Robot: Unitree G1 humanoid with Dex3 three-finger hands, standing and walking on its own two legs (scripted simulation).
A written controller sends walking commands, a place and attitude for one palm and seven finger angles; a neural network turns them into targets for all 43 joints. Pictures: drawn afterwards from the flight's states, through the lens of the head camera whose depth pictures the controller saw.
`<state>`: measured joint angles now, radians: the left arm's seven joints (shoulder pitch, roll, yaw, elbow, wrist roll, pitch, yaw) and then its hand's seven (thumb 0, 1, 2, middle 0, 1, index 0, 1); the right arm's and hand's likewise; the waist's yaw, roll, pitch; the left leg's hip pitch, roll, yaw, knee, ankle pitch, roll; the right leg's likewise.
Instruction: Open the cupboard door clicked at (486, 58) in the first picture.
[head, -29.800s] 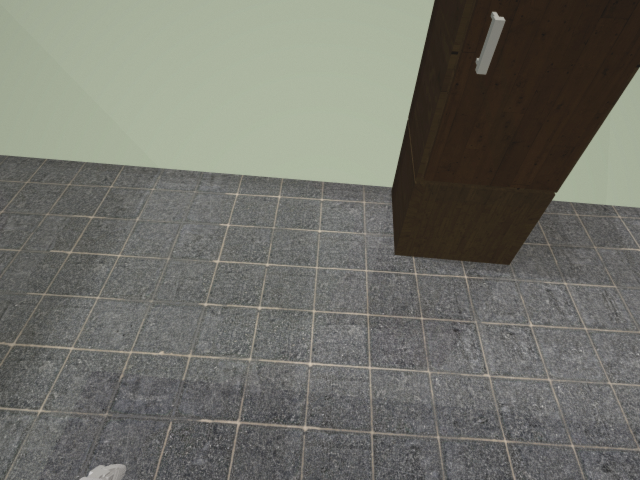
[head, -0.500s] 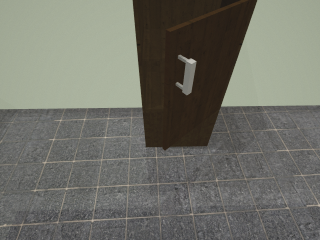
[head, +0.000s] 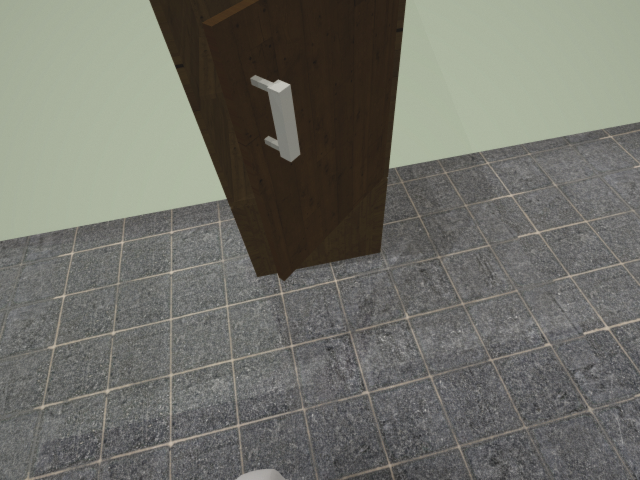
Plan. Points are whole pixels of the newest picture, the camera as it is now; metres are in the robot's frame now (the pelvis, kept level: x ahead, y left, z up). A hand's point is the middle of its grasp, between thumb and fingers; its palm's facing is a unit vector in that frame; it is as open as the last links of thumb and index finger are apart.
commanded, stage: walk to a spot facing it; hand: left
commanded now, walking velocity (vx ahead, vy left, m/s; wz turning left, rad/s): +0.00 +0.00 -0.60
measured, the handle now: (274, 118) +0.57 +0.11 +0.12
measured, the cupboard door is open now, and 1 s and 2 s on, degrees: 40 40 40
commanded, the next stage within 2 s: none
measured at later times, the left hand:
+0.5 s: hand out of the picture +0.12 +0.22 -0.17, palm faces -0.18 -0.96 -0.24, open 7.4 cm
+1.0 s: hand (279, 391) +0.25 +0.10 -0.15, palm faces -0.58 -0.77 -0.27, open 7.4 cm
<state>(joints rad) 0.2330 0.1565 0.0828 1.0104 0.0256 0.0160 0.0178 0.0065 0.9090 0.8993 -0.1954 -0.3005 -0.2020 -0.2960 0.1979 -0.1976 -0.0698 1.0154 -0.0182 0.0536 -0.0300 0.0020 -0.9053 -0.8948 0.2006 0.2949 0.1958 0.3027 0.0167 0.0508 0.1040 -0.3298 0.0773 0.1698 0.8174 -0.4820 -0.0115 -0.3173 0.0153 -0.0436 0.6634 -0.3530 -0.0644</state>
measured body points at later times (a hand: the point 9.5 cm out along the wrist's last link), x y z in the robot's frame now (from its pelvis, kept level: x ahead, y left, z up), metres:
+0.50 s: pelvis +0.03 +0.03 +0.01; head +0.09 +0.03 +0.45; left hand +0.13 +0.27 -0.15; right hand +0.11 -0.24 -0.12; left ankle +0.06 +0.16 -0.73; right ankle +0.00 -0.08 -0.72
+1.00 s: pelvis +0.04 +0.01 +0.01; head +0.09 -0.04 +0.45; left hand +0.28 +0.14 -0.13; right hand -0.08 -0.24 -0.14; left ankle +0.11 +0.14 -0.66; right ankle -0.01 -0.09 -0.72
